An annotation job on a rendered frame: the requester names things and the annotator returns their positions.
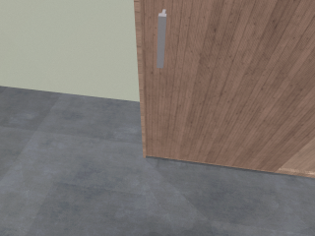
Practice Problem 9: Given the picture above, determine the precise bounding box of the handle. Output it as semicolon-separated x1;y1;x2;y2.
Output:
157;9;167;69

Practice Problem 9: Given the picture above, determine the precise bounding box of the wardrobe door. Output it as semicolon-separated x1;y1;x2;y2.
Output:
282;138;315;172
140;0;315;172

